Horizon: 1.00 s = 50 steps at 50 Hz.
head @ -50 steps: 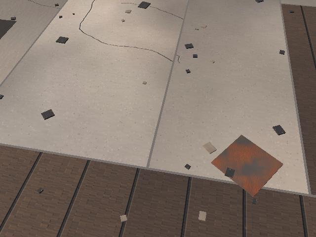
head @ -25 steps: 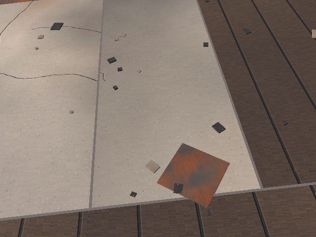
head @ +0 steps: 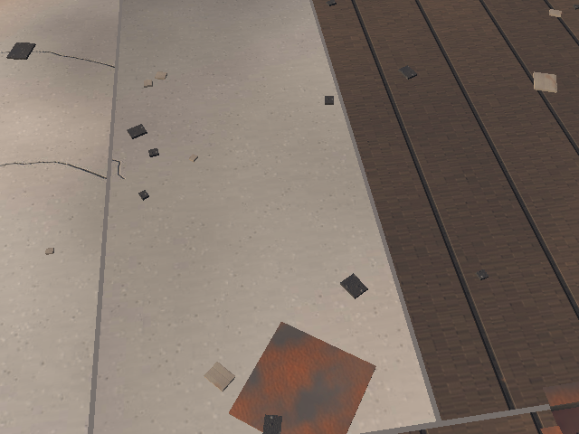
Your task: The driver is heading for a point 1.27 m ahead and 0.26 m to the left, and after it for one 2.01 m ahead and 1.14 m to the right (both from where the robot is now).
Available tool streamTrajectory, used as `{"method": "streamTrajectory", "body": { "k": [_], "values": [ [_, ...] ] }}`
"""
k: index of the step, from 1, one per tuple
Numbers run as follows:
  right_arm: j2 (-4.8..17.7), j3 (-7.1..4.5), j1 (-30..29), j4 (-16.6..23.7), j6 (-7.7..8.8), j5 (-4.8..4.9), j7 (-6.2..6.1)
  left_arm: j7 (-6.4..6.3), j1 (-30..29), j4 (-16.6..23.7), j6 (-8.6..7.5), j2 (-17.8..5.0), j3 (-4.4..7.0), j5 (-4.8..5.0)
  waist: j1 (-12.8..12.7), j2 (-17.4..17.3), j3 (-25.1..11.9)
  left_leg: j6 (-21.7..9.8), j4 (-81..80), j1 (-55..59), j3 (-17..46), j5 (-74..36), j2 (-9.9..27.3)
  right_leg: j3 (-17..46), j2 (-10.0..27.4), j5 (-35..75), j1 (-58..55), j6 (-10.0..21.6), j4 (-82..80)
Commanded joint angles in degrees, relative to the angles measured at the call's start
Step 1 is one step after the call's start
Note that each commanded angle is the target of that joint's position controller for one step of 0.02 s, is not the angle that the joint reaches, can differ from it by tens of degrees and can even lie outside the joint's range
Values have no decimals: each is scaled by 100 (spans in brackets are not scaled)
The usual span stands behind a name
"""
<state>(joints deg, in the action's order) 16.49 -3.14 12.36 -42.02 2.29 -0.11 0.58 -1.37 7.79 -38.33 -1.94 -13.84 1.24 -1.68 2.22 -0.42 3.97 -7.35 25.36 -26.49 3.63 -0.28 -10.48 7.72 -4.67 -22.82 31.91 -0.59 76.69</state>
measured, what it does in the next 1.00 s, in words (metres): walks ahead, turning left: right foot, then left foot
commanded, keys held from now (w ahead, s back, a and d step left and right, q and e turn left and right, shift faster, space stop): q+shift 0.48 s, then shift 0.02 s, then e+shift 0.18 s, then w+e+shift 0.32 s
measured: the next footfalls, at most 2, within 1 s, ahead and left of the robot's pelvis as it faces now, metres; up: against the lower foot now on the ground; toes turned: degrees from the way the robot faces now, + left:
right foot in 0.28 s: +0.19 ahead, -0.15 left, +0.00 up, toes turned +26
left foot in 0.72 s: +0.03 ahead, +0.06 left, +0.00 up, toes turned +29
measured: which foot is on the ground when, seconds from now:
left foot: down 0.00-0.28, up 0.30-0.70, down 0.72-1.00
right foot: up 0.00-0.26, down 0.28-0.72, up 0.74-1.00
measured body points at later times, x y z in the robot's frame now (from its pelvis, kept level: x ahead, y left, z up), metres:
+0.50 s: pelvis +0.08 -0.09 +0.02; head +0.12 -0.09 +0.47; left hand +0.11 +0.23 -0.05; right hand +0.34 -0.29 -0.08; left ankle +0.01 +0.05 -0.62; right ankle +0.16 -0.17 -0.72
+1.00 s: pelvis +0.14 -0.06 +0.02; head +0.14 -0.06 +0.47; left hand +0.16 +0.25 -0.08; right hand +0.30 -0.30 -0.09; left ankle -0.01 +0.04 -0.72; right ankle +0.29 -0.17 -0.61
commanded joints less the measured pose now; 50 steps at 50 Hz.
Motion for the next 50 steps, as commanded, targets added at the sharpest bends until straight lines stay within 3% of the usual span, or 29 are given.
{"method": "streamTrajectory", "body": {
  "k": [1, 4, 7, 9, 11, 13, 14, 15, 16, 17, 19, 20, 22, 25, 26, 29, 31, 32, 34, 35, 36, 37, 38, 39, 40, 41, 42, 46, 50],
  "values": [
    [718, -198, -631, 853, -46, 43, -101, -96, 671, 338, 60, -525, 180, -46, -503, 112, -765, -632, -1255, 246, 2287, 1605, 1168, -53, 191, 259, -70, -91, -1424],
    [941, -313, -241, 823, -208, 99, -219, -203, 383, 451, 79, -388, 154, 39, -326, -366, -1165, -582, -1042, 508, 2361, 1301, 1153, -22, 12, 448, -384, -307, -2372],
    [959, -381, -207, 936, -368, 181, -310, -205, 99, 472, 54, -532, 214, 137, -147, -735, -1129, -316, -1006, 755, 2651, 2063, 1128, 90, -59, 810, -422, -347, -3126],
    [937, -414, -145, 994, -459, 162, -343, -156, -37, 465, -17, -551, 242, 192, -51, -892, -1071, -202, -953, 879, 2853, 2210, 1109, 114, -124, 814, -621, -311, -3619],
    [905, -438, -123, 1068, -517, 144, -346, -89, 17, 403, -99, -638, 301, 258, -59, -1023, -1040, -100, -854, 1018, 3116, 2212, 1105, 146, -141, 783, -984, -210, -4276],
    [825, -424, -244, 1177, -537, 204, -331, -54, 429, 223, -148, -810, 413, 283, -304, -1021, -1032, 149, -539, 823, 3161, 2528, 897, 91, 126, 1340, -1864, -8, -5487],
    [578, -350, 13, 1154, -548, 230, -321, -74, 487, 231, -121, -1065, 489, 215, -209, -491, -1308, 387, 320, 330, 2745, 3375, 535, 670, 1004, 1173, -2674, 350, -5842],
    [370, -307, -7, 1275, -530, 275, -306, -78, 299, 342, -52, -1449, 542, -6, -56, 1112, -1149, 615, 1796, -807, 1339, 3641, -224, 2040, 2220, 1235, -2854, 1073, -6148],
    [879, -442, 7, 1356, -406, 145, -209, -51, 27, 446, -73, -1195, 514, -207, 71, 1660, -1047, 855, 3105, -1266, 1090, 3326, 175, 2643, 2665, 1398, -2453, 1430, -6299],
    [1203, -525, 165, 1170, -397, 122, -163, -86, -368, 613, -78, -855, 429, -141, 147, 1198, -884, 988, 3728, -1257, 881, 2821, 445, 1935, 2419, 1459, -2270, 1313, -6171],
    [959, -472, 502, 880, -503, 89, -179, -168, -586, 725, -19, -671, 345, 59, 135, 599, -773, 1124, 4707, -1229, 571, 2165, 554, 882, 1791, 1586, -2112, 981, -5943],
    [824, -416, 557, 891, -538, 97, -156, -194, -561, 730, 8, -679, 309, 85, 82, 523, -635, 1200, 5143, -1320, 403, 2054, 657, 574, 1745, 1913, -2006, 1029, -5938],
    [701, -336, 235, 1069, -545, 165, -137, -215, -332, 686, 57, -748, 294, 21, -113, 610, -512, 1331, 5009, -1538, -1, 1778, 949, 64, 1626, 2180, -2166, 1116, -5998],
    [563, -248, -334, 1356, -512, 168, -114, -218, 207, 523, 148, -935, 360, -16, -531, 746, -595, 1529, 4325, -1728, -146, 1767, 1292, -62, 1824, 2431, -2799, 1365, -5981],
    [466, -200, -425, 1426, -489, 129, -112, -186, 382, 452, 162, -1007, 382, 1, -604, 715, -685, 1525, 4053, -1538, -100, 1952, 1293, 1, 1875, 2618, -2839, 1478, -5937],
    [188, -59, -271, 1365, -434, 31, -125, -29, 191, 413, 161, -1133, 398, 79, -437, 822, -957, 1332, 2947, -424, -184, 2549, 1152, -146, 1861, 3145, -2520, 1585, -5762],
    [160, -35, -112, 1182, -426, -4, -143, 87, 111, 340, 116, -982, 324, 166, -363, 972, -1014, 1198, 2010, 291, -349, 2566, 1081, -72, 1810, 3088, -2283, 1568, -5687],
    [139, -34, -37, 1079, -427, -11, -151, 136, 157, 267, 89, -851, 263, 201, -332, 1022, -990, 1138, 1375, 650, -363, 2388, 1030, 4, 1774, 3026, -2193, 1518, -5610],
    [253, -90, 169, 919, -406, 13, -156, 177, 235, 148, 93, -1033, 296, 372, -124, 1106, -761, 885, -423, 1476, -565, 1141, 766, 96, 1616, 3150, -1893, 1262, -5288],
    [481, -145, 368, 910, -388, 27, -173, 184, 470, 91, 55, -1005, 285, 404, -86, 1008, -1122, 701, -584, 2429, -313, 1025, 994, 173, 1503, 1950, -1432, 933, -5245],
    [766, -222, 985, 876, -396, 14, -213, 238, 365, 194, 8, -579, 153, 306, 157, 237, -1618, 307, -394, 3787, 692, 1654, 2050, -59, 1081, -224, -237, 519, -4331],
    [1460, -440, 1328, 669, -433, -13, -204, 281, 158, 448, -86, -335, 100, 364, 342, -1451, -1271, -529, -857, 3753, 2006, 3793, 3336, -1085, 339, -1280, 1464, 182, -3089],
    [1503, -488, 1380, 665, -255, -80, -172, 225, -388, 655, -131, -894, 277, 480, 672, -1370, -663, -988, -1602, 2996, 2881, 5200, 3673, -532, 747, -1073, 2121, 143, -1851],
    [1114, -362, 869, 700, -54, -63, -185, 196, -306, 617, -113, -1061, 394, 531, 344, -1354, -174, -690, -1751, 2750, 2612, 5120, 3430, -241, 803, -550, 2418, 224, -1220],
    [779, -258, 385, 750, 95, 17, -193, 169, 98, 421, -59, -989, 430, 451, 27, -1367, -73, -361, -1762, 2695, 2017, 4605, 3145, -179, 837, -58, 2515, 180, -909],
    [502, -181, 135, 762, 200, 90, -186, 156, 350, 299, -26, -1007, 468, 349, -100, -1344, -47, -146, -1771, 2616, 1457, 4020, 2975, -155, 886, 397, 2497, 78, -726],
    [396, -152, 89, 732, 272, 77, -189, 162, 501, 210, -11, -913, 470, 283, -172, -1144, -55, -15, -1814, 2452, 963, 3484, 2842, -205, 928, 825, 2340, -3, -443],
    [466, -215, 320, 500, 377, -72, -195, 203, 488, 288, 49, -636, 405, 339, -180, -691, 33, 66, -1918, 2255, -211, 2461, 2780, -324, 1117, 1719, 2270, -243, -197],
    [737, -309, 483, 274, 360, -67, -184, 302, 138, 565, 103, -497, 312, 361, -133, -556, 312, 59, -2020, 2475, -835, 2146, 2940, -447, 1380, 1966, 2349, -145, -1028]
  ]
}}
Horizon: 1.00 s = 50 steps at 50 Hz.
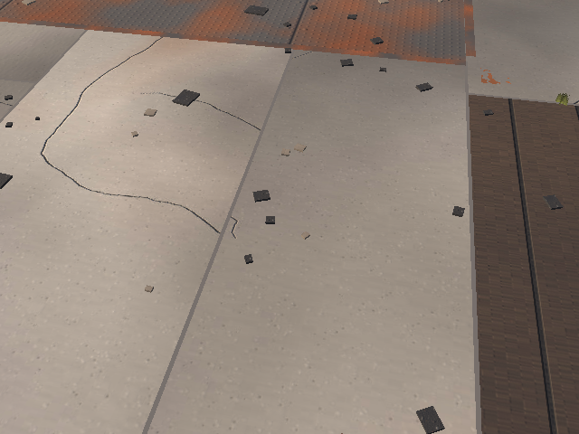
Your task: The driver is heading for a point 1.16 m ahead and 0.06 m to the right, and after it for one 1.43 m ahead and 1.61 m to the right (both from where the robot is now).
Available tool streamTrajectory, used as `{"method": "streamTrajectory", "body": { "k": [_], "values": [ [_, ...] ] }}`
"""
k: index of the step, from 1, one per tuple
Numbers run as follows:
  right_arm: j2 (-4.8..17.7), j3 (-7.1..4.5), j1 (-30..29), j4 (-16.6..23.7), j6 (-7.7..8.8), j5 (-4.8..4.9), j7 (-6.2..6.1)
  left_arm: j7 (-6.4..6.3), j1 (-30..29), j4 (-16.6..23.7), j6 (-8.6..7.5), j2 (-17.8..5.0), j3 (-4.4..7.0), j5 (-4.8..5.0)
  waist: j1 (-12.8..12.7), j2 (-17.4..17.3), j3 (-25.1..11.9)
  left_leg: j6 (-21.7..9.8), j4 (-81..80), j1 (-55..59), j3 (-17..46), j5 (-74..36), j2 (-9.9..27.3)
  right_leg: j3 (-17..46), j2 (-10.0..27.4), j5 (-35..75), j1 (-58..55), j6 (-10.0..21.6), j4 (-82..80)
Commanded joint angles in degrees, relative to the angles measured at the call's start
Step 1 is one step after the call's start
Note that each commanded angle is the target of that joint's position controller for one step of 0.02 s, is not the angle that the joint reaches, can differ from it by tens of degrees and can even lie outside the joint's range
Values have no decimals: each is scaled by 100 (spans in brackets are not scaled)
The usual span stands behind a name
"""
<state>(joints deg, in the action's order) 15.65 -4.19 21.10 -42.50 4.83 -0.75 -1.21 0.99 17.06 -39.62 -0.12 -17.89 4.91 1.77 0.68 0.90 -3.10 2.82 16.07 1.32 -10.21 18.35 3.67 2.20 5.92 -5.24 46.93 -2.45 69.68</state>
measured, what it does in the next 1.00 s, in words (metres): walks ahead: right foot, then left foot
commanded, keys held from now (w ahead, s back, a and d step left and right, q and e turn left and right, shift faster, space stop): w+e+shift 0.22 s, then w+q+shift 0.78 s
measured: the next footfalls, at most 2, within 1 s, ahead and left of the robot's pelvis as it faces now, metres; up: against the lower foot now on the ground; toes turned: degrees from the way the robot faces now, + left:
right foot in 0.20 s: +0.26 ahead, -0.21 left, +0.00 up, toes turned -20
left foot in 0.70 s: +0.71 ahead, -0.22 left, +0.00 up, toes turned -5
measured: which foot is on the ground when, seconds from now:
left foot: down 0.00-0.22, up 0.24-0.68, down 0.70-1.00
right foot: up 0.00-0.18, down 0.20-0.68, up 0.70-1.00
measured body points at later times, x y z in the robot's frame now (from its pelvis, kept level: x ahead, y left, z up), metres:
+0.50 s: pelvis +0.33 -0.18 +0.00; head +0.33 -0.20 +0.45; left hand +0.42 +0.06 -0.12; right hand +0.41 -0.46 -0.12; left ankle +0.52 -0.02 -0.63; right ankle +0.23 -0.20 -0.74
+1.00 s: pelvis +0.75 -0.27 +0.00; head +0.76 -0.26 +0.45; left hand +1.00 -0.05 -0.03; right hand +0.80 -0.51 -0.13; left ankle +0.67 -0.22 -0.74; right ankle +0.96 -0.46 -0.68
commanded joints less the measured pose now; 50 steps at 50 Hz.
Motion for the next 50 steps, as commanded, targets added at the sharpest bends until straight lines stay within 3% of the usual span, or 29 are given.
{"method": "streamTrajectory", "body": {
  "k": [1, 5, 7, 8, 10, 11, 12, 13, 14, 15, 16, 18, 21, 24, 28, 30, 32, 34, 35, 36, 37, 38, 39, 40, 41, 43, 46, 48, 50],
  "values": [
    [897, -231, -367, 278, 97, 12, 6, 107, -905, 754, -74, -70, -82, 27, 48, -639, 1105, -945, -1141, -227, 409, 250, 1572, 28, 386, 205, 821, 120, -568],
    [1139, -340, -318, 110, 6, 105, 103, 256, -1299, 917, -83, -38, -178, 86, 118, -473, 1451, -874, -1206, 227, -185, -73, 1636, -423, 483, -227, 553, 536, -1473],
    [1282, -385, -495, 105, -68, 140, 162, 280, -1210, 915, -74, -143, -171, 112, -37, -481, 1404, -819, -836, 187, -574, -1462, 1510, -883, 250, -699, -230, 812, -1880],
    [1414, -419, -562, 113, -100, 162, 172, 253, -862, 835, -69, -325, -94, 128, -244, -626, 1110, -824, -212, 118, -694, -3310, 1475, -1239, -111, -1044, -1008, 943, -1841],
    [1541, -396, -814, 194, -127, 249, 205, 152, 1271, 310, -47, -1201, 365, 225, -1461, -525, -267, -612, 2888, -800, -858, -6021, 1154, -1545, -1114, -912, -4353, 1363, -2277],
    [729, -142, -677, 367, 6, 68, 158, 73, 2003, -34, 18, -1753, 539, 220, -1432, 775, -286, -202, 5276, -2824, -511, -1904, 662, -138, -722, -1087, -5973, 1542, -2653],
    [-22, 125, -86, 821, 269, 101, 191, 76, 1506, 165, -101, -2186, 494, 135, -412, 2695, -1457, -93, 7390, -4596, 764, 1560, -480, 3996, 713, -4132, -6979, 2644, -4810],
    [804, 16, -783, 737, 414, 309, 145, 163, 1634, 327, -265, -1315, 227, 64, -965, 1070, -1792, -357, 7463, -4656, 1716, 972, -153, 4576, 1110, -4627, -6790, 2086, -5820],
    [906, -27, -1179, 795, 434, 551, 103, 209, 1701, 133, -385, -1103, 185, -11, -939, 590, -823, -538, 7324, -5075, 1520, 491, -74, 4278, 1257, -4148, -6165, 1837, -5873],
    [633, 74, -1209, 745, 432, 468, 34, 216, 1289, 107, -467, -1082, 144, -62, -653, 42, -327, -638, 7027, -4935, 1544, 172, 279, 3682, 1259, -3449, -5190, 1725, -5647],
    [499, 100, -1114, 663, 375, 339, 14, 213, 728, 157, -524, -804, 58, -170, -368, 0, -97, -738, 6756, -4599, 1626, -317, 554, 3004, 1075, -3019, -4310, 1613, -5373],
    [484, 54, -448, 309, 102, 406, 126, 186, 132, 241, -613, -358, -77, -282, 14, 290, 178, -776, 6477, -4110, 1713, -1038, 839, 1736, 652, -2241, -3424, 1329, -5403],
    [396, 45, -648, 208, -176, 415, 193, 118, 283, 59, -766, -253, -105, -261, -81, 205, 663, -632, 6006, -4636, 1966, -1671, 544, 380, 471, -816, -3294, 968, -5730],
    [400, 48, -1178, 316, -126, 365, 257, -26, 378, -68, -803, -184, -133, -308, -195, 225, 999, -569, 4611, -4702, 1558, -2705, 98, -860, 18, 658, -3484, 440, -6192],
    [254, 85, -1556, 374, 68, 346, 441, -271, 503, -219, -823, -348, -151, -336, -268, 106, 1066, -676, 3035, -4332, 788, -3516, -233, -1485, 50, 2371, -4199, -29, -6429],
    [345, 26, -1355, 358, 127, 367, 535, -378, 360, -207, -740, -598, -121, -358, -90, 255, 843, -815, 2519, -3739, 243, -3387, -583, -1648, 104, 4376, -4703, -185, -6003],
    [560, -87, -788, 331, 56, 434, 557, -526, 247, -192, -579, -935, -18, -355, 304, 635, 389, -874, 2511, -2922, -247, -2993, -909, -1728, 295, 6758, -5207, -221, -4907],
    [1086, -334, 1127, -103, -205, 419, 476, -605, -530, 12, -479, -1141, 85, -311, 1373, 881, -166, -1176, 2846, -1072, -61, -2055, -977, -1551, 517, 8214, -4707, -84, -2781],
    [1179, -393, 2954, -613, -368, 353, 360, -473, -1497, 235, -537, -1090, 78, -207, 2330, 309, -400, -1666, 2345, 428, 795, -2407, -410, -1452, 195, 6600, -3632, 24, -18],
    [587, -125, 3133, -1084, -398, 195, 347, -135, -2077, 459, -731, 439, -324, -195, 1913, -2092, 505, -1767, 2182, 856, 1137, -2668, -426, -1225, -1222, -2242, -1326, 140, 3172],
    [219, 84, 1868, -668, -165, -23, 427, 1, -1131, 785, -871, 1128, -554, -56, 533, -2404, 369, -2229, 2258, 668, 3012, -1470, -440, 114, -1355, -3144, 194, 365, 4268],
    [164, 78, 1227, -196, -97, -6, 429, 120, -603, 1032, -1062, 773, -594, 1, 179, -1868, -294, -2920, 765, 771, 5139, 948, 395, 675, -1342, -2814, 659, 602, 4021],
    [210, 37, 873, 41, -58, 85, 442, 182, -928, 1102, -1155, 210, -487, -45, 80, -141, -4, -2617, -286, 11, 5726, 2419, 576, 685, -1049, -2038, 424, 949, 3015],
    [494, -15, 221, 315, 20, 93, 426, 192, -736, 1138, -1115, 76, -450, -78, -458, 525, 344, -2566, -550, -978, 5940, 2801, 728, 775, -790, -1446, 94, 893, 2072],
    [649, -47, -192, 487, 85, 78, 393, 97, -778, 1101, -1007, 33, -454, -191, -593, 826, 578, -2543, -599, -1859, 5871, 2479, 513, 817, -618, -1212, -271, 690, 1595],
    [532, -7, -411, 604, 138, 77, 263, -135, -799, 1029, -812, -281, -350, -241, -607, 853, 712, -2431, -542, -2746, 5001, 1435, 85, 794, -336, -1009, -804, 297, 652],
    [393, 16, -47, 398, 94, 309, 44, -310, -1784, 1371, -769, -32, -436, -377, -44, 205, 812, -2209, -351, -3255, 3646, -27, -519, 398, -305, -10, -1603, -77, -1650],
    [468, -12, 35, 287, -9, 382, -11, -283, -2311, 1563, -763, 293, -476, -243, 305, -260, 644, -1854, -72, -3338, 3236, -171, -861, 75, -673, 561, -2422, -258, -3038],
    [517, -49, 242, 176, -87, 400, -8, -253, -2301, 1567, -758, 157, -339, -22, 475, -549, 337, -1703, 231, -2773, 3515, 168, -800, 141, -934, 734, -2859, -432, -3748]
  ]
}}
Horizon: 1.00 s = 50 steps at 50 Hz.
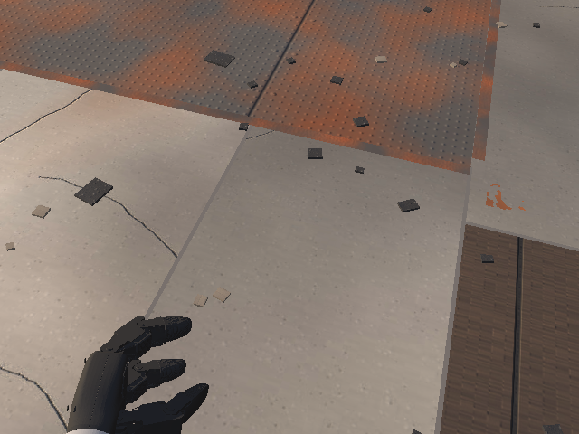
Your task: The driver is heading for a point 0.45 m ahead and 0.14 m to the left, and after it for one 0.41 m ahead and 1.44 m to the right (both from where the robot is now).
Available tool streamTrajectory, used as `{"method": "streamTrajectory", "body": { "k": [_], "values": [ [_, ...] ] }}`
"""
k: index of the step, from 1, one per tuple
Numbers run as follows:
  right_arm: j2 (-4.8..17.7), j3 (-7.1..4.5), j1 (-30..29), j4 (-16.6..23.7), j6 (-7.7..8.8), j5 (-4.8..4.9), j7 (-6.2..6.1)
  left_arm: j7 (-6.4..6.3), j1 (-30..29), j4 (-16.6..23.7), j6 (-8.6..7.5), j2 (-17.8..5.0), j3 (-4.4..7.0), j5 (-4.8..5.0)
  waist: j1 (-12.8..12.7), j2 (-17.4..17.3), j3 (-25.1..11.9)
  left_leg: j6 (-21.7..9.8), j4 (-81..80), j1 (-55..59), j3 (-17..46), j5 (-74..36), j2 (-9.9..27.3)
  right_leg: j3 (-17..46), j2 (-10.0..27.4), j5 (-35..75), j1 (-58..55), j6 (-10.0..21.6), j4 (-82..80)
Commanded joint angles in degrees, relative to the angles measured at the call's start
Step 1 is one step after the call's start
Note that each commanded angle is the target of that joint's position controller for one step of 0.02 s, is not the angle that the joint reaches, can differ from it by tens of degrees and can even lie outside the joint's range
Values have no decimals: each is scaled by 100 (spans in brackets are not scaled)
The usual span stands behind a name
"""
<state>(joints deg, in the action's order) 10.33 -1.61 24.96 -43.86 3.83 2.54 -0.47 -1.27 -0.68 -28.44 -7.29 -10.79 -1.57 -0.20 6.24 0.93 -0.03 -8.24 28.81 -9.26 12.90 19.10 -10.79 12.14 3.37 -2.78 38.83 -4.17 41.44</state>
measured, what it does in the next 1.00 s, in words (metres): walks ahead: right foot, then left foot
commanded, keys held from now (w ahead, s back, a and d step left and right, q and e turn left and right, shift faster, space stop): w+q+shift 0.36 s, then e+shift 0.64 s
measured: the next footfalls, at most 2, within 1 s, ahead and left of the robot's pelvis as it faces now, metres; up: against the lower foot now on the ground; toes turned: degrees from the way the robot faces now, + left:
right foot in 0.10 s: +0.28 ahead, -0.19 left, +0.00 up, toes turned +16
left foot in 0.54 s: +0.59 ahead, +0.19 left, +0.00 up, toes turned +26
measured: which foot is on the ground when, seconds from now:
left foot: down 0.00-0.10, up 0.12-0.52, down 0.54-0.98, up 1.00-1.00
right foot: up 0.00-0.08, down 0.10-0.54, up 0.56-0.94, down 0.96-1.00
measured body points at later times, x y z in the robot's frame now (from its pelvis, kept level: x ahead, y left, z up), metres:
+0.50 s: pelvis +0.39 +0.00 -0.02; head +0.42 +0.02 +0.43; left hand +0.20 +0.20 -0.15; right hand +0.74 -0.05 -0.05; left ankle +0.54 +0.18 -0.70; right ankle +0.25 -0.21 -0.73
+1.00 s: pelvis +0.60 +0.04 -0.02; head +0.63 +0.01 +0.43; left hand +0.70 +0.35 -0.09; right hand +0.81 -0.21 -0.12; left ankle +0.55 +0.18 -0.72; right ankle +0.68 -0.04 -0.74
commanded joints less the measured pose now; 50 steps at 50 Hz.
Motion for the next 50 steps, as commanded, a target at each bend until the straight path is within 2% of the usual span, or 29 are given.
{"method": "streamTrajectory", "body": {
  "k": [1, 3, 4, 5, 6, 7, 8, 9, 10, 12, 14, 18, 20, 22, 24, 26, 27, 28, 29, 30, 31, 33, 35, 39, 42, 47, 48, 49, 50],
  "values": [
    [1024, -320, -115, 285, -14, 76, -90, -16, -468, 421, -58, -697, 398, 262, -89, -685, -23, -522, -819, -1281, 1349, 144, 704, -716, -673, 403, -2082, -262, -1206],
    [951, -342, -249, 326, -54, 43, -94, 5, -27, 292, -133, -990, 597, 355, -417, -881, -220, -294, -43, -584, 1481, -576, 822, -620, -607, 32, -2465, -52, -1599],
    [912, -331, -465, 437, -46, -28, -52, 13, 806, 118, -180, -1192, 742, 358, -925, -898, -693, -94, 944, -564, 1276, -1429, 748, -608, -404, -185, -3335, 167, -1469],
    [587, -209, -733, 683, -29, -190, 19, -6, 2247, -118, -184, -1440, 833, 296, -1587, -571, -1687, 110, 2775, -1467, 829, -1265, 640, 111, 419, -1106, -5236, 537, -995],
    [-63, -9, -2, 986, 44, -33, 68, 57, 2837, -245, -160, -1979, 890, -16, -1125, 1916, -2452, 368, 4690, -3392, 199, 1552, 112, 3509, 1886, -3289, -6968, 1487, -2096],
    [440, -6, 89, 985, 49, 254, 19, 127, 2533, -262, -145, -1757, 890, -15, -1086, 2484, -2009, 354, 5616, -4538, -137, 962, 856, 4877, 2313, -5269, -6720, 1788, -2536],
    [844, -91, -553, 965, -10, 154, -8, 86, 2239, -192, -80, -1186, 801, 33, -1309, 1520, -1037, 394, 5918, -4883, -375, 349, 1098, 3818, 1959, -4868, -6027, 1575, -2534],
    [967, -128, -1067, 1050, -32, -48, 21, 61, 2242, -338, -6, -1072, 762, 26, -1363, 529, -535, 392, 5776, -4699, -567, -4, 1274, 2615, 1659, -3534, -5323, 1370, -2451],
    [919, -148, -1472, 1197, -25, -175, 60, 75, 2194, -477, 27, -1082, 752, -32, -1302, 11, -170, 378, 5508, -4464, -600, -180, 1439, 1814, 1381, -2437, -4689, 1249, -2471],
    [782, -159, -1580, 1350, -105, -45, 153, 129, 1987, -761, 15, -818, 651, -64, -1001, 274, 188, 364, 5213, -4130, -593, -298, 1736, 781, 1102, -1482, -3911, 1108, -2651],
    [664, -118, -1589, 1427, -213, 30, 211, 179, 1931, -1032, 14, -654, 593, 38, -825, 387, 317, 384, 5101, -4243, -641, -366, 1889, 130, 1030, -824, -3666, 1059, -2760],
    [802, -87, -1930, 1581, -209, -56, 289, 111, 1712, -1258, -6, -1074, 647, -43, -676, 234, 681, 568, 4180, -4221, -839, -1471, 1886, -1062, 930, 148, -3196, 1018, -3175],
    [609, 2, -2544, 1722, -93, -162, 343, 84, 2032, -1456, -4, -1107, 599, -31, -879, -176, 999, 487, 2744, -3578, -1157, -2006, 1590, -1438, 739, 1275, -2837, 949, -3216],
    [468, 53, -2925, 1833, 93, -175, 472, 78, 2508, -1727, 28, -1420, 602, 47, -979, -191, 935, 371, 1478, -2425, -1613, -2339, 1137, -1563, 799, 2624, -2802, 1004, -3297],
    [800, -101, -2779, 1826, 188, -210, 505, 70, 2699, -1914, 80, -1850, 651, 206, -712, 333, 505, 211, 852, -1676, -1860, -2023, 706, -1506, 939, 4519, -3585, 1074, -2781],
    [1267, -342, -1274, 1422, 169, -281, 390, 59, 2522, -2035, 176, -1908, 599, 236, 305, 735, -301, -114, 18, 114, -1635, -2662, 710, -1463, 876, 5481, -3689, 882, -941],
    [1626, -447, -407, 1192, 117, -453, 259, 44, 2410, -1905, 137, -1718, 538, 182, 702, 682, -830, -289, 104, 1763, -1015, -4253, 1399, -1421, 525, 4114, -2617, 633, 570],
    [1967, -373, -273, 1175, 83, -723, 155, 148, 3376, -1817, 115, -697, 284, -81, -98, -1268, -2161, -1117, 1179, 3934, 1008, -8095, 3617, -1179, -494, -3377, -850, 288, 3448],
    [1597, -308, -57, 1300, 55, -718, 170, 171, 3737, -2123, 62, -1313, 378, 180, 225, -959, -3782, -1621, 785, 4047, 2069, -7623, 4077, 283, -612, -3670, -759, 252, 4429],
    [1488, -304, -394, 1231, 17, -571, 174, 127, 2843, -1847, 133, -1642, 528, 316, 198, -626, -3023, -1315, 372, 3195, 1161, -6958, 3598, -70, -230, -3242, -537, 171, 4189],
    [1263, -251, -850, 1104, 56, -380, 166, 52, 2352, -1576, 209, -1377, 489, 297, -78, -440, -1943, -1034, 38, 2353, 550, -6173, 3271, -459, 11, -2811, -78, 86, 3622],
    [923, -180, -1373, 987, 98, -351, 134, -21, 2499, -1675, 481, -1067, 509, 196, -598, -332, -1038, -836, -603, 684, -220, -5079, 2974, -697, 289, -2409, -501, -63, 3435],
    [843, -198, -1932, 985, 102, -420, 128, -52, 2775, -1630, 744, -740, 517, 220, -982, -594, -676, -790, -1194, -581, -834, -4232, 2970, -857, 359, -2351, -1069, -172, 3228],
    [1118, -321, -2399, 810, 84, -415, -28, -36, 2289, -1262, 913, -759, 559, 100, -1082, -693, -451, -578, -1447, -1083, -1840, -3262, 2834, -1016, 539, -1083, -1241, -111, 1837],
    [1221, -363, -2463, 711, -7, -298, -113, 141, 1919, -1111, 958, -877, 600, 83, -964, -650, -521, -408, -1298, -796, -2219, -2628, 2829, -1216, 449, -178, -1552, 109, 884],
    [1383, -478, -2395, 480, -216, -50, -58, 270, 1581, -718, 1080, -1198, 796, 69, -961, -488, -282, 120, -363, -267, -2398, -1888, 3071, -1722, 137, -716, -1801, 601, -229],
    [1242, -461, -2232, 387, -254, -16, -43, 226, 1764, -751, 1065, -1320, 879, 26, -993, -185, -272, 385, 316, -315, -2560, -1672, 2844, -1698, -30, -502, -2111, 797, -624],
    [1156, -459, -1892, 329, -313, -128, -24, 134, 2101, -762, 1015, -1887, 1076, 0, -1025, 1030, -98, 818, 1867, -996, -2842, -687, 2241, -729, 285, 2018, -2675, 1177, -1327],
    [1016, -403, -1874, 622, -357, -369, -32, 87, 1958, -557, 949, -2556, 1181, -48, -674, 2429, -43, 1341, 3781, -2921, -2505, 2024, 1143, 1598, 1225, 2859, -3503, 2183, -1726]
  ]
}}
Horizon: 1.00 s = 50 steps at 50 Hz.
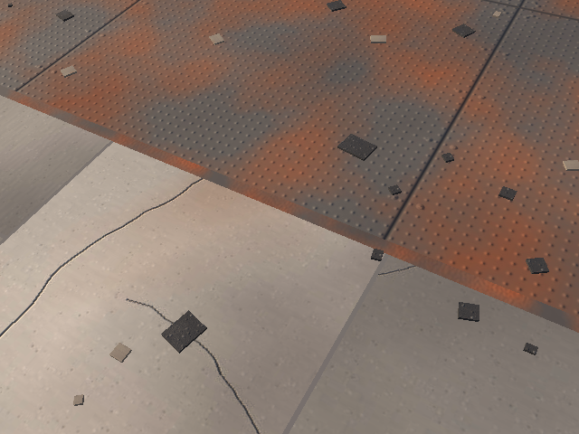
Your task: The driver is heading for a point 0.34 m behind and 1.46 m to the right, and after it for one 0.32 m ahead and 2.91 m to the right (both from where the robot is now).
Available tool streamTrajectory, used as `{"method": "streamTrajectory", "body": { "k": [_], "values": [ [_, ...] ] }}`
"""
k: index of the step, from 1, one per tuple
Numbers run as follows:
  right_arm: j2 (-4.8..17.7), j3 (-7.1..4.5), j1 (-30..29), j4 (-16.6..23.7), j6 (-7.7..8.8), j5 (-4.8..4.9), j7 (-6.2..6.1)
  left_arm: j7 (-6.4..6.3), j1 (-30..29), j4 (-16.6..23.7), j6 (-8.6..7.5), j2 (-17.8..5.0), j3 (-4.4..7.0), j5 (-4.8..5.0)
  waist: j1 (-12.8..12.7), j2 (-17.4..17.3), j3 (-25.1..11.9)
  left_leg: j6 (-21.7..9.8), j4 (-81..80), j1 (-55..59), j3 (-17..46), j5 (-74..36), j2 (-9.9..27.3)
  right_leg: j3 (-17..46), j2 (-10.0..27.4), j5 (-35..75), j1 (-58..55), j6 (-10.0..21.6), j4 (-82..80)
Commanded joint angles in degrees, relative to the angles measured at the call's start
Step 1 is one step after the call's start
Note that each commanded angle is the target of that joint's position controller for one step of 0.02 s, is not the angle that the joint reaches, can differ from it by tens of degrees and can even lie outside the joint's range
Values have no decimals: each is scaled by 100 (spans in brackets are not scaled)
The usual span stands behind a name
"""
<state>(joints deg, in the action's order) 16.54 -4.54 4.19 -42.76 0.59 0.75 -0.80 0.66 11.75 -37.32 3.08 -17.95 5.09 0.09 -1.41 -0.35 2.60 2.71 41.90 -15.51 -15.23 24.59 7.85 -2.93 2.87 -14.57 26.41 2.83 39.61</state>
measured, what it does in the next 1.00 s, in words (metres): steps on the spot, turning right: left foot, then right foot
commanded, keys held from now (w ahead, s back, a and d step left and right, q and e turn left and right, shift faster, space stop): e+shift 0.38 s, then s+e+shift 0.40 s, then e+shift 0.22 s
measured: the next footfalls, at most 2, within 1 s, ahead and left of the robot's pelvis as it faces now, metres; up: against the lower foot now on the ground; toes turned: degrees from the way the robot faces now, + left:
left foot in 0.44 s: +0.19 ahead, +0.10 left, +0.00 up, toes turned -34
right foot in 0.86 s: -0.10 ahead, -0.02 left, +0.00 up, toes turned -52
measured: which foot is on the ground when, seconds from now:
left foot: up 0.00-0.42, down 0.44-0.88, up 0.90-1.00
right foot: down 0.00-0.44, up 0.46-0.84, down 0.86-1.00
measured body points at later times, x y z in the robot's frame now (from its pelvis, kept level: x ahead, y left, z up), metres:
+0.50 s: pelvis +0.06 +0.04 +0.01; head +0.11 +0.03 +0.46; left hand +0.37 +0.20 -0.05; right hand +0.07 -0.30 -0.07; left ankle +0.15 +0.12 -0.72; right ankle +0.05 -0.08 -0.69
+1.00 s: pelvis -0.03 +0.09 +0.02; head -0.03 +0.03 +0.46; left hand +0.26 +0.19 -0.07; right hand -0.15 -0.23 -0.10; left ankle +0.12 +0.16 -0.64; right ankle -0.12 +0.01 -0.72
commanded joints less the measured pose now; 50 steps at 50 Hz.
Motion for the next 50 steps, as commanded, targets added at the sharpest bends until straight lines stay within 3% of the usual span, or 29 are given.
{"method": "streamTrajectory", "body": {
  "k": [1, 2, 3, 4, 6, 9, 11, 18, 21, 22, 23, 24, 25, 26, 27, 29, 31, 35, 37, 39, 42, 43, 44, 45, 46, 47, 48, 49, 50],
  "values": [
    [516, -104, -28, 585, -43, -223, -16, 13, 846, 455, -292, -1632, 427, -190, -139, 1698, -1260, 130, 3257, -2581, 1699, 1559, -925, 4043, 1629, 2577, -2442, 1850, -2024],
    [592, -126, -298, 625, -34, -70, -39, 75, 717, 496, -429, -1488, 386, -148, -149, 1070, -1195, -70, 3333, -2754, 1984, 1066, -878, 3766, 1529, 1768, -2426, 1658, -2185],
    [556, -134, -359, 573, -18, -59, -91, 38, 456, 532, -465, -1298, 349, -6, -4, 577, -995, -195, 3063, -2819, 2117, 516, -768, 3445, 1275, 1201, -2262, 1334, -2147],
    [620, -154, -380, 540, -10, -127, -140, -39, 161, 613, -422, -1105, 294, 105, 110, 504, -907, -213, 2735, -2771, 2222, 126, -679, 3206, 1150, 1037, -2039, 1147, -2095],
    [616, -170, -405, 482, 10, -155, -128, -214, -187, 825, -300, -897, 222, 57, 249, 662, -1056, -177, 2215, -2206, 2233, -360, -781, 2745, 769, 1289, -1660, 905, -2022],
    [348, -87, -449, 375, 34, -85, -75, -341, -2, 888, -215, -965, 275, 52, 170, 499, -1242, 8, 1252, -2006, 2267, -544, -1062, 2715, 576, 1724, -1873, 867, -1861],
    [312, -61, -469, 334, 25, -56, -55, -382, 1, 942, -162, -1018, 308, 73, 134, 569, -1234, 93, 788, -1872, 2347, -615, -1149, 2886, 525, 1380, -1836, 867, -1843],
    [522, -131, -368, 257, 110, -15, 48, -310, -190, 1131, -23, -1015, 329, 70, 14, 1044, -954, 13, -447, -1064, 2430, -668, -1277, 3579, 266, 680, -1440, 744, -1781],
    [645, -216, 53, 142, 173, -26, 82, -277, -444, 1219, 22, -971, 307, 137, 225, 1084, -867, -120, -1780, -171, 2301, -1365, -1174, 3678, -18, 1409, -1250, 505, -1370],
    [836, -282, 195, 102, 165, -73, 64, -275, -359, 1238, 39, -803, 258, 161, 181, 744, -996, -287, -2173, 452, 2570, -2058, -624, 3431, -299, 834, -940, 276, -885],
    [1272, -344, -163, 234, 84, -162, 19, -258, 96, 1237, 42, -463, 159, 124, -281, -789, -1050, -876, -2239, 970, 3681, -3578, 596, 2398, -1080, -1211, -163, -44, 240],
    [1075, -301, -296, 282, 41, -377, -15, -224, 157, 1253, -38, -865, 282, 115, -320, -1774, -909, -1771, -2300, 582, 4498, -4960, 1329, 1687, -1349, -2344, 444, -430, 1798],
    [718, -199, -541, 467, 19, -373, -70, -204, 369, 1036, -55, -1319, 414, 80, -337, -1224, -913, -1918, -2129, 541, 4048, -5497, 1404, 1592, -1013, -2163, 523, -665, 2913],
    [495, -134, -722, 561, -28, -301, -128, -218, 465, 838, -9, -1339, 447, 134, -342, -822, -870, -1698, -1910, 527, 3337, -5532, 1021, 1467, -949, -1820, 519, -748, 3422],
    [463, -102, -764, 618, -76, -242, -173, -261, 548, 713, 76, -1178, 410, 133, -339, -523, -859, -1545, -1760, 587, 2906, -5481, 747, 1373, -924, -1543, 597, -835, 3953],
    [529, -54, -717, 667, -156, -186, -241, -250, 613, 688, 187, -897, 285, 189, -296, -374, -749, -1607, -1752, 566, 2388, -5657, 635, 1072, -825, -1271, 718, -958, 4531],
    [557, -37, -511, 661, -256, -227, -288, -252, 335, 784, 207, -774, 211, 280, -83, -623, -732, -1652, -1820, 1024, 2022, -5378, 548, 787, -637, -1036, 921, -1039, 4044],
    [702, -107, -192, 572, -375, -239, -349, -204, 102, 867, 142, -511, 104, 216, 178, -1008, -1017, -1733, -1763, 1823, 1662, -5480, 837, 553, -87, -1165, 785, -1122, 2624],
    [794, -166, -274, 564, -404, -206, -345, -134, 248, 829, 98, -391, 50, 201, 138, -1137, -1182, -1633, -1779, 1636, 1367, -5375, 903, 369, 110, -1142, 150, -1009, 1749],
    [825, -211, -257, 508, -411, -144, -340, -63, 470, 737, 89, -446, 66, 201, 95, -1214, -1221, -1553, -1816, 1539, 1249, -4989, 1004, 174, 167, -1009, -236, -854, 1082],
    [870, -274, -426, 439, -384, -5, -286, -31, 1076, 519, 188, -526, 158, 181, -241, -979, -1141, -1107, -1675, 890, 978, -2981, 1044, -115, 100, -359, -1082, -343, -257],
    [687, -258, -294, 320, -359, 49, -241, -83, 1295, 401, 206, -624, 232, 123, -311, -505, -855, -702, -1166, 308, 760, -1920, 777, 92, -53, -5, -1454, -23, -962],
    [493, -242, -4, 213, -373, -46, -170, -202, 1342, 433, 186, -1064, 357, 31, -193, 859, -343, -145, -57, -914, 323, -411, 200, 1362, 554, 1814, -1766, 414, -1626],
    [363, -214, -303, 556, -351, -231, -119, -285, 1183, 686, 111, -1697, 426, -93, -11, 2346, -223, 282, 1392, -2552, 709, 1445, -609, 3546, 1783, 3406, -1919, 1233, -1857],
    [443, -259, -1290, 873, -313, -222, -169, -236, 1034, 728, -77, -1795, 471, -388, -482, 1917, -549, 118, 2451, -2545, 1766, 1559, -827, 3920, 2014, 2112, -1075, 1633, -2392],
    [429, -272, -1400, 884, -311, -107, -208, -252, 480, 732, -210, -1687, 448, -350, -191, 1503, -283, -104, 2808, -2486, 2090, 792, -815, 3361, 1500, 795, -913, 1181, -2515],
    [443, -297, -998, 715, -313, -83, -245, -314, 11, 739, -232, -1481, 407, -153, 128, 1271, -225, -172, 2782, -2427, 2135, 103, -798, 2923, 1163, 183, -852, 769, -2444],
    [576, -351, -635, 518, -313, -129, -261, -341, -251, 791, -230, -1157, 297, -7, 237, 1054, -341, -111, 2871, -2213, 2076, -314, -843, 2664, 1009, 278, -852, 596, -2269],
    [572, -366, -473, 484, -279, -171, -230, -373, -329, 817, -210, -980, 227, 61, 304, 1012, -511, -34, 2972, -2007, 2051, -593, -943, 2547, 844, 381, -854, 549, -2135]
  ]
}}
